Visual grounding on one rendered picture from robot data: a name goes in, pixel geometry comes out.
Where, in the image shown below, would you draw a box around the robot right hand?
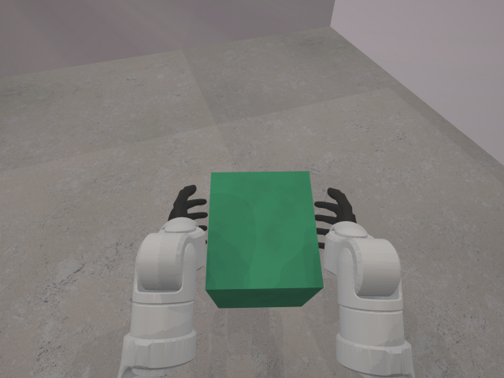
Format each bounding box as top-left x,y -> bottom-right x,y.
314,188 -> 357,249

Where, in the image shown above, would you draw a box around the robot right forearm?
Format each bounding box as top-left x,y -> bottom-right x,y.
323,221 -> 415,378

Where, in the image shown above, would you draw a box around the robot left hand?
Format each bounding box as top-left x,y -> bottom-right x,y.
168,185 -> 208,244

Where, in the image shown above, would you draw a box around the carton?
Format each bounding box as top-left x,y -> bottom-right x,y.
206,171 -> 324,309

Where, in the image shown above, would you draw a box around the robot left forearm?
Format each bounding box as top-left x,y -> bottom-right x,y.
117,217 -> 206,378

